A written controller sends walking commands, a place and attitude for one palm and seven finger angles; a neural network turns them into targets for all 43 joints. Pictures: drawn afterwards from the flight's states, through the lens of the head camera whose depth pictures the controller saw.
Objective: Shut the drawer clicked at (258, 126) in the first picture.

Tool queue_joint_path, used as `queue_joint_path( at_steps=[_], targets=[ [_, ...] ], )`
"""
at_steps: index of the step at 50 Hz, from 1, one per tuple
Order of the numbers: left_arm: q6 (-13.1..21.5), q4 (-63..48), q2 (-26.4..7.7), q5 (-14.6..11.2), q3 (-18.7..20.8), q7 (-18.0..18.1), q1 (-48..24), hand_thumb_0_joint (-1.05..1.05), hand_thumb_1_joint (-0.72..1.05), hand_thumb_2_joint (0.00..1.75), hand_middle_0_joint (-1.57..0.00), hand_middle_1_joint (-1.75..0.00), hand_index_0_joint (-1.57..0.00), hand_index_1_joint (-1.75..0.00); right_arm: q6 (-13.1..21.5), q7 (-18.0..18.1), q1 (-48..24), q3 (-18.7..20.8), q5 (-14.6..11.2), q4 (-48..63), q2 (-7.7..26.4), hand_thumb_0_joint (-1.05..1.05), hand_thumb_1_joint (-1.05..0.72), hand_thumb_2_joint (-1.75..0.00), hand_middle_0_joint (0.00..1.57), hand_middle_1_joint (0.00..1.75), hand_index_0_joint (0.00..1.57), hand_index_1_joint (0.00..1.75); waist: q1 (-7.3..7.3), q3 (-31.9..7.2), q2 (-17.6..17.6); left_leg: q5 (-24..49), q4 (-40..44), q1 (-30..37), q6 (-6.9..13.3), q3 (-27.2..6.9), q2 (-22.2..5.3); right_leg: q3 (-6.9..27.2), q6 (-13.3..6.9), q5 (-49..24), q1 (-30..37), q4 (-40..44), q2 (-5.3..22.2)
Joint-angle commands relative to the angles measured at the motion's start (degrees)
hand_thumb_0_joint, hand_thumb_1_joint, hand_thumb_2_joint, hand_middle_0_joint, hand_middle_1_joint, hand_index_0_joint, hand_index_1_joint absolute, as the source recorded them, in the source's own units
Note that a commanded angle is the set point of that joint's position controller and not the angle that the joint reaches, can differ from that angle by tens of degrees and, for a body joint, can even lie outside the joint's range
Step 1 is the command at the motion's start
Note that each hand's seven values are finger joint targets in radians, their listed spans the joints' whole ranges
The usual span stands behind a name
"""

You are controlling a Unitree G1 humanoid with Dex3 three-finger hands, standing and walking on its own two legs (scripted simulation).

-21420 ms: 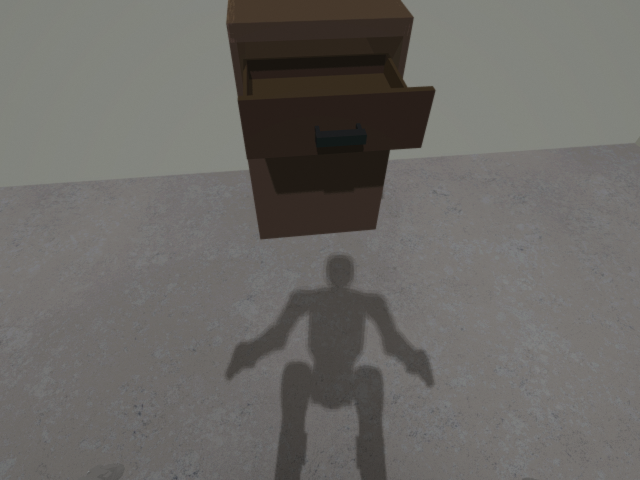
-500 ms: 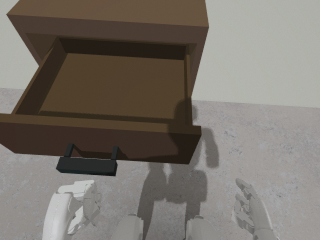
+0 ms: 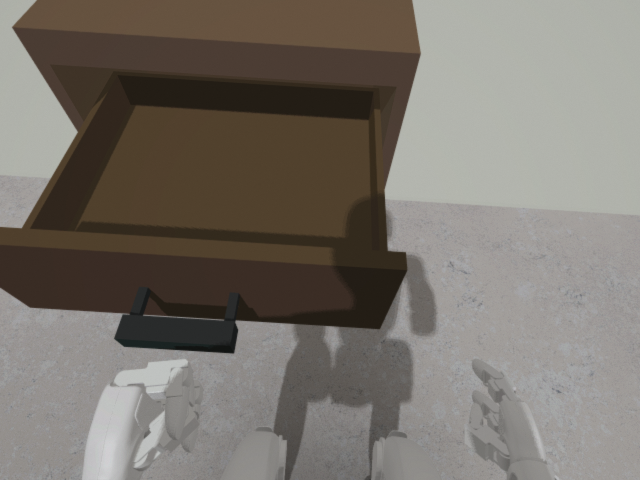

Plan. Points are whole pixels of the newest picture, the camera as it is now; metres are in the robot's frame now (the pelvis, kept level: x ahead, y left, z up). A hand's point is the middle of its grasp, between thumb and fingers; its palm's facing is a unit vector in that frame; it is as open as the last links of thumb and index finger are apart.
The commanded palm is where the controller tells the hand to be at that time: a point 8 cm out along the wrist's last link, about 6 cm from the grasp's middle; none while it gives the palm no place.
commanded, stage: push the drawer shut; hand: left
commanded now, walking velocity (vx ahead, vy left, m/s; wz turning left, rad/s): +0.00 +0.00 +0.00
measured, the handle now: (183, 315) +0.28 +0.17 +0.06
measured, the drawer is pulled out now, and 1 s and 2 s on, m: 0.28 0.20 0.07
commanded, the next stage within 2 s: none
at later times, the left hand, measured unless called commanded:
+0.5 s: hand (202, 378) +0.22 +0.14 +0.05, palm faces -0.01 -1.00 -0.03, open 3.2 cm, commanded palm +0.22 +0.19 +0.06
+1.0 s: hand (212, 320) +0.28 +0.14 +0.05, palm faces -0.03 -1.00 -0.04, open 3.3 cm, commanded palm +0.28 +0.19 +0.06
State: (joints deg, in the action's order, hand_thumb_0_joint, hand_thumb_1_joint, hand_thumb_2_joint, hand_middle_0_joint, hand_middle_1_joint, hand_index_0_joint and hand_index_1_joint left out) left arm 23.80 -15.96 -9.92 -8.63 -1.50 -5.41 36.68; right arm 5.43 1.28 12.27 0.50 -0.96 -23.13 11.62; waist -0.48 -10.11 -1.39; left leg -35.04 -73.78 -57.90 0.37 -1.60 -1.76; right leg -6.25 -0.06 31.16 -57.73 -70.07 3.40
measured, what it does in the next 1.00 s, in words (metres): stands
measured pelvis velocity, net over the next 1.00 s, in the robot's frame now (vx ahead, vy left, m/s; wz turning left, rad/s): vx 0.00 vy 0.00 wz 0.00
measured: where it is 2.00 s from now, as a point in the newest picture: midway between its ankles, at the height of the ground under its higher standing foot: outside the picture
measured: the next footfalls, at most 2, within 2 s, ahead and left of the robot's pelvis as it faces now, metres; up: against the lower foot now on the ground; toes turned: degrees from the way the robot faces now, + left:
none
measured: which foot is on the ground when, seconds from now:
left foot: down 0.00-1.00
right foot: down 0.00-1.00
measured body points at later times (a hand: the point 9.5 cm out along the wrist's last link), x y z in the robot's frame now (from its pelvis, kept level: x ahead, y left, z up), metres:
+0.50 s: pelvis +0.00 +0.00 +0.00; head +0.09 +0.01 +0.44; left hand +0.22 +0.19 +0.06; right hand +0.19 -0.23 -0.07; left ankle +0.00 +0.11 -0.63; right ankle +0.02 -0.13 -0.63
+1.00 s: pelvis +0.00 +0.00 +0.01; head +0.09 +0.01 +0.46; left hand +0.28 +0.20 +0.06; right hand +0.17 -0.24 -0.07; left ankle +0.00 +0.11 -0.63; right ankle +0.02 -0.13 -0.63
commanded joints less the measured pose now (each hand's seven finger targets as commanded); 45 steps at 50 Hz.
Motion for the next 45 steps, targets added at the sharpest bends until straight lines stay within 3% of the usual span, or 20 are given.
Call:
queue_joint_path(
  at_steps=[1, 5, 8, 9, 10, 14, 17, 23, 24, 26, 29, 31, 33, 35, 45],
  targets=[
    [4.11, -11.51, -2.73, -0.17, 1.65, 0.68, -1.31, 0.0, 0.9, 0.9, -1.4, -1.6, -1.4, -1.6, 3.15, 0.49, -2.13, 2.49, 0.0, 9.26, 7.44, 0.0, -0.9, -0.9, 0.2, 0.3, 0.2, 0.3, -1.31, -11.33, -0.62, 14.86, 11.68, 6.52, 0.69, -0.69, 1.91, 1.65, -1.41, -8.86, 9.87, 8.89, -3.22],
    [3.46, -10.11, -3.57, -0.25, 2.88, 0.94, -2.98, 0.0, 0.9, 0.9, -1.4, -1.6, -1.4, -1.6, 3.09, 0.57, -1.6, 2.48, 0.05, 9.06, 7.77, 0.0, -0.9, -0.9, 0.2, 0.3, 0.2, 0.3, -1.22, -12.89, 0.22, 15.46, 11.61, 6.79, 0.72, -0.47, 1.92, 1.94, -1.32, -9.8, 11.01, 9.27, -3.17],
    [2.47, -10.69, -2.94, -0.41, 1.77, 0.76, -3.58, 0.0, 0.9, 0.9, -1.4, -1.6, -1.4, -1.6, 3.16, 0.33, -1.44, 2.33, -0.07, 9.3, 7.86, 0.0, -0.9, -0.9, 0.2, 0.3, 0.2, 0.3, -0.95, -13.47, -2.02, 17.77, 12.53, 8.64, 0.54, -0.47, 1.85, 1.64, -1.47, -12.06, 11.68, 9.25, -3.05],
    [1.84, -9.52, -3.83, -0.35, 3.05, 1.08, -3.64, 0.0, 0.9, 0.9, -1.4, -1.6, -1.4, -1.6, 2.8, 0.35, -1.24, 2.37, -0.07, 8.96, 7.93, 0.0, -0.9, -0.9, 0.2, 0.3, 0.2, 0.3, -0.95, -13.46, -0.77, 18.33, 12.62, 8.32, 0.6, -0.52, 1.83, 1.71, -1.48, -12.67, 12.49, 9.58, -3.14],
    [1.9, -10.24, -3.14, -0.32, 2.14, 1.08, -5.47, 0.0, 0.9, 0.9, -1.4, -1.6, -1.4, -1.6, 2.86, 0.33, -1.14, 2.24, -0.03, 9.06, 8.0, 0.0, -0.9, -0.9, 0.2, 0.3, 0.2, 0.3, -1.63, -13.5, -0.94, 18.19, 12.37, 8.71, 0.66, -0.5, 1.81, 1.67, -1.32, -12.9, 11.99, 9.61, -3.12],
    [2.34, -9.28, -4.2, -0.33, 3.28, 1.86, -7.97, 0.0, 0.9, 0.9, -1.4, -1.6, -1.4, -1.6, 3.06, 0.46, -1.17, 2.14, 0.21, 8.16, 8.21, 0.0, -0.9, -0.9, 0.2, 0.3, 0.2, 0.3, -1.8, -12.57, -0.72, 17.7, 12.34, 8.24, 0.55, -0.74, 1.72, 1.59, -1.41, -12.09, 11.19, 9.61, -3.15],
    [3.1, -8.5, -3.32, 0.01, 1.78, 2.09, -11.81, 0.0, 0.9, 0.9, -1.4, -1.6, -1.4, -1.6, 3.39, 0.35, -1.05, 1.85, 0.36, 8.14, 8.63, 0.0, -0.9, -0.9, 0.2, 0.3, 0.2, 0.3, -2.57, -11.33, -1.01, 15.01, 12.6, 7.9, 0.48, -0.97, 1.75, 1.53, -1.37, -9.1, 9.49, 9.85, -3.04],
    [2.9, -7.47, -2.96, 0.67, 0.38, 2.59, -16.95, 0.0, 0.9, 0.9, -1.4, -1.6, -1.4, -1.6, 3.95, 0.23, -0.65, 1.66, 0.55, 7.66, 9.16, 0.0, -0.9, -0.9, 0.2, 0.3, 0.2, 0.3, -2.78, -13.19, -1.58, 14.43, 12.98, 8.91, 0.52, -1.05, 1.81, 1.7, -1.39, -8.57, 9.51, 10.09, -2.77],
    [2.49, -6.49, -4.77, 0.87, 1.97, 2.86, -18.13, 0.0, 0.9, 0.9, -1.4, -1.6, -1.4, -1.6, 3.83, 0.38, -0.75, 1.67, 0.51, 7.31, 9.43, 0.0, -0.9, -0.9, 0.2, 0.3, 0.2, 0.3, -2.73, -13.02, -1.52, 14.34, 12.86, 8.45, 0.59, -1.03, 1.73, 1.91, -1.48, -8.41, 9.55, 10.13, -2.83],
    [1.86, -5.18, -3.65, 0.91, 1.02, 2.59, -20.92, 0.0, 0.9, 0.9, -1.4, -1.6, -1.4, -1.6, 3.69, 0.38, -0.49, 1.55, 0.43, 6.93, 9.44, 0.0, -0.9, -0.9, 0.2, 0.3, 0.2, 0.3, -3.2, -13.2, -0.64, 14.02, 13.09, 8.86, 0.67, -1.05, 1.81, 1.92, -1.35, -8.46, 9.82, 10.53, -2.85],
    [0.99, -3.48, -5.17, 0.71, 2.64, 2.63, -24.02, 0.0, 0.9, 0.9, -1.4, -1.6, -1.4, -1.6, 3.55, 0.56, -0.58, 1.46, 0.41, 6.38, 9.82, 0.0, -0.9, -0.9, 0.2, 0.3, 0.2, 0.3, -2.93, -13.73, -1.46, 13.88, 13.49, 8.97, 0.67, -0.98, 1.84, 2.1, -1.4, -8.32, 10.47, 10.92, -2.79],
    [0.34, -2.25, -3.67, 0.41, 1.63, 2.44, -25.74, 0.0, 0.9, 0.9, -1.4, -1.6, -1.4, -1.6, 3.43, 0.41, -0.55, 1.32, 0.32, 6.27, 9.74, 0.0, -0.9, -0.9, 0.2, 0.3, 0.2, 0.3, -3.11, -13.6, -1.11, 14.05, 14.07, 9.61, 0.66, -0.88, 1.94, 1.97, -1.33, -8.74, 11.0, 11.49, -2.71],
    [0.01, -1.24, -4.91, 0.01, 3.34, 2.6, -27.48, 0.0, 0.9, 0.9, -1.4, -1.6, -1.4, -1.6, 3.41, 0.49, -0.39, 1.36, 0.3, 5.74, 9.93, 0.0, -0.9, -0.9, 0.2, 0.3, 0.2, 0.3, -2.76, -14.66, -0.43, 14.92, 14.22, 9.73, 0.65, -0.82, 1.91, 2.14, -1.29, -9.64, 12.24, 11.62, -2.69],
    [-0.31, 0.42, -4.09, -0.15, 3.15, 2.49, -27.21, 0.0, 0.9, 0.9, -1.4, -1.6, -1.4, -1.6, 3.32, 0.34, -0.18, 1.31, 0.3, 5.54, 9.77, 0.0, -0.9, -0.9, 0.2, 0.3, 0.2, 0.3, -2.52, -14.85, -0.47, 16.51, 14.76, 10.48, 0.58, -0.76, 1.92, 1.99, -1.37, -11.14, 13.2, 11.89, -2.72],
    [1.07, 6.17, -5.79, -0.44, 5.93, 2.44, -35.13, 0.0, 0.9, 0.9, -1.4, -1.6, -1.4, -1.6, 2.87, -0.06, -0.62, 1.55, 0.37, 3.38, 10.02, 0.0, -0.9, -0.9, 0.2, 0.3, 0.2, 0.3, -2.36, -14.97, -0.47, 17.56, 15.55, 11.09, 0.49, 0.0, 1.86, 2.51, -1.39, -12.78, 14.74, 12.68, -2.56]
  ],
)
